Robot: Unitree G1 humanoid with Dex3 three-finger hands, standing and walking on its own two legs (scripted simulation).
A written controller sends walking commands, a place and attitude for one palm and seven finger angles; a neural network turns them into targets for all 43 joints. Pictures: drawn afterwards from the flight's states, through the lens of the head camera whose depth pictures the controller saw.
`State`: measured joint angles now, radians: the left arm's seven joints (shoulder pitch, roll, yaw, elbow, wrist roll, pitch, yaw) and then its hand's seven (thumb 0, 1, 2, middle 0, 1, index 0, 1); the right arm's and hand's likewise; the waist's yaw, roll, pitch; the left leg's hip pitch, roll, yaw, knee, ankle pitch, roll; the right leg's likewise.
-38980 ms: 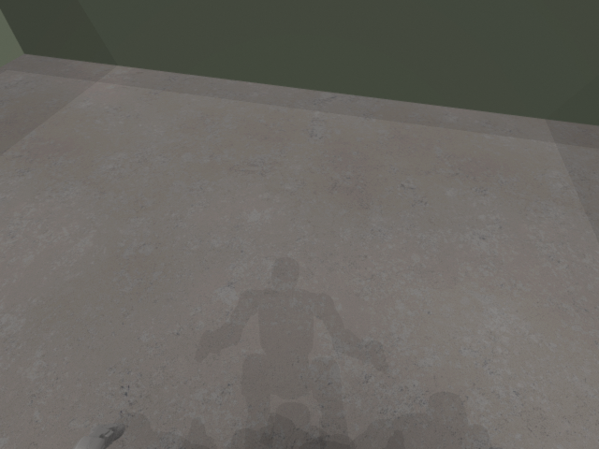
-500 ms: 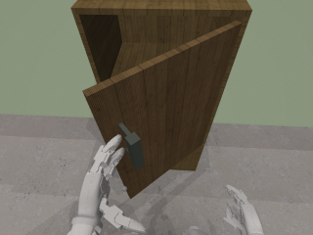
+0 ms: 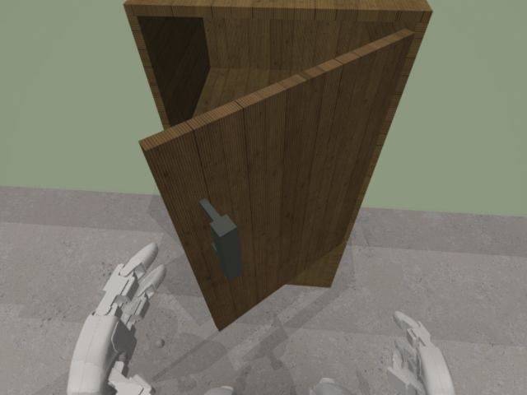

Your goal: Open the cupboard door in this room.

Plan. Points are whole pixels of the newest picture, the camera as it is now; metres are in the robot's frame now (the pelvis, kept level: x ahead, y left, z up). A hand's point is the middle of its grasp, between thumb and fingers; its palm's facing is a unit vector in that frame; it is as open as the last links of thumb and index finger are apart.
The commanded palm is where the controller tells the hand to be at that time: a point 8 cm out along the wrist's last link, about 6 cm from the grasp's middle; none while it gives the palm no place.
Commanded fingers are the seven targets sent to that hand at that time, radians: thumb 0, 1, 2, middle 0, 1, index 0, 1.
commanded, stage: draw the hand back to the body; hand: left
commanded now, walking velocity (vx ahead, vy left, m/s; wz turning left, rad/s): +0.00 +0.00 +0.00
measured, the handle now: (220, 239) +0.31 +0.09 +0.09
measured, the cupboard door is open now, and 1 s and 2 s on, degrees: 41 41 41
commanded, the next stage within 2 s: step back with the hand held close in 1.64 s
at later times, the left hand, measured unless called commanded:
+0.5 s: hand (112, 326) +0.18 +0.18 +0.13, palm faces -0.01 -1.00 -0.08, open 16.3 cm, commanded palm +0.14 +0.24 +0.15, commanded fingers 0.00 -0.40 0.34 -0.15 -0.30 -0.15 -0.30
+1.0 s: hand (18, 278) +0.20 +0.25 +0.19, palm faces +0.37 -0.84 -0.40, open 12.3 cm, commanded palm +0.15 +0.29 +0.21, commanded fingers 0.00 0.48 0.72 -0.19 -0.30 -0.19 -0.30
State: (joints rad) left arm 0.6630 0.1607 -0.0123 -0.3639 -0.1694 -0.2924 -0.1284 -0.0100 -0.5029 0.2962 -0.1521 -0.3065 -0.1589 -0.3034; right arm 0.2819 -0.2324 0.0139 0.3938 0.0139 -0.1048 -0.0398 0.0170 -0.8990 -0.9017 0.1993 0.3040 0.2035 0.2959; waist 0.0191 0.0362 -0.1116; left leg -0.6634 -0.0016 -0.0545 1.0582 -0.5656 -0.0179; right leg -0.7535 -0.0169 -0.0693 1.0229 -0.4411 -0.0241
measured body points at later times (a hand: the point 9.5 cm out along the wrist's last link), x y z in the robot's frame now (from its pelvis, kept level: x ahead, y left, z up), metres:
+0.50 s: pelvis +0.00 +0.02 +0.02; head +0.00 +0.01 +0.47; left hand +0.17 +0.23 +0.14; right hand +0.19 -0.20 -0.03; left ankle -0.02 +0.13 -0.67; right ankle +0.04 -0.11 -0.67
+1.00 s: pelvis +0.02 +0.02 +0.06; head +0.00 +0.00 +0.51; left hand +0.17 +0.30 +0.21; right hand +0.20 -0.19 -0.02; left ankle -0.02 +0.13 -0.67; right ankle +0.04 -0.11 -0.67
